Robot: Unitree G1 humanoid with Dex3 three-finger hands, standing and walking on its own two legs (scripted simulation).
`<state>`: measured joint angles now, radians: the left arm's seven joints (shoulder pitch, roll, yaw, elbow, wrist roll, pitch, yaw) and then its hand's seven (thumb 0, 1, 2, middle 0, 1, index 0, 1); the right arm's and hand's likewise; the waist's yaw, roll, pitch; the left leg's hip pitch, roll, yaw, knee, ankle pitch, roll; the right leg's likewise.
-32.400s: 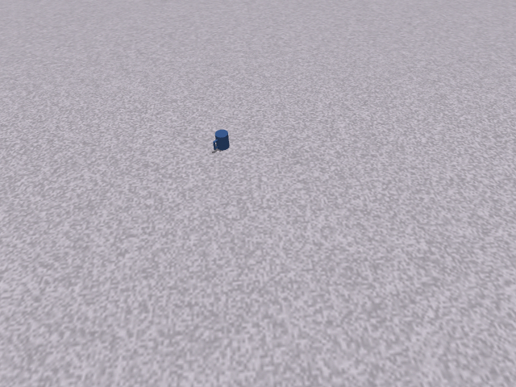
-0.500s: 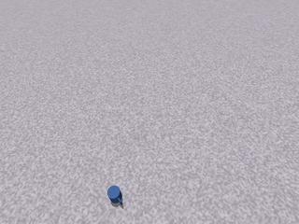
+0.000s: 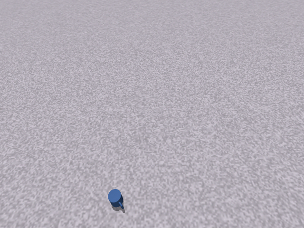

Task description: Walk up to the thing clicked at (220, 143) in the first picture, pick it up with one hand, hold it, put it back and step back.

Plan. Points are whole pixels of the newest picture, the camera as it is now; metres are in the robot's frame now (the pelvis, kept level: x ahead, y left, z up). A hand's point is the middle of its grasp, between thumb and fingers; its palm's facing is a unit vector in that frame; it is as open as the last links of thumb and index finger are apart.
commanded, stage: stand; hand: left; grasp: from above
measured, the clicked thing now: (117, 200) +0.42 +0.25 -0.73
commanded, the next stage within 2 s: step back in 0.14 s
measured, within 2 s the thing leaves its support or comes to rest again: neither
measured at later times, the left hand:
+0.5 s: hand out of the picture +0.09 +0.32 -0.18, palm faces +0.00 -0.93 -0.37, open 7.4 cm
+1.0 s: hand out of the picture -0.09 +0.30 -0.16, palm faces -0.07 -0.91 -0.40, open 7.4 cm
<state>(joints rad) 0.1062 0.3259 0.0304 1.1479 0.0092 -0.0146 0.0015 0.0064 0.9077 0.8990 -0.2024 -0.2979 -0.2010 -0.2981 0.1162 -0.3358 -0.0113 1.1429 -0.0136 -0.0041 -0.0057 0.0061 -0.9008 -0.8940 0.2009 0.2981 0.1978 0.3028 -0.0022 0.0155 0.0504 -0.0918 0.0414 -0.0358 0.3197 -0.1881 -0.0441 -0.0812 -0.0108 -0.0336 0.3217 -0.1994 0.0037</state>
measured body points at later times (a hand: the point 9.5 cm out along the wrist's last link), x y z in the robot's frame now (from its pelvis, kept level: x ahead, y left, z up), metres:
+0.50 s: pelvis -0.06 +0.05 -0.02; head +0.01 +0.08 +0.42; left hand +0.09 +0.37 -0.16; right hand +0.00 -0.27 -0.13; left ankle -0.05 +0.15 -0.75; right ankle -0.04 -0.11 -0.71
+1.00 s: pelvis -0.18 +0.04 -0.02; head -0.14 +0.02 +0.42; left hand -0.08 +0.35 -0.13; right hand -0.10 -0.28 -0.15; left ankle -0.11 +0.15 -0.70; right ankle -0.19 -0.07 -0.75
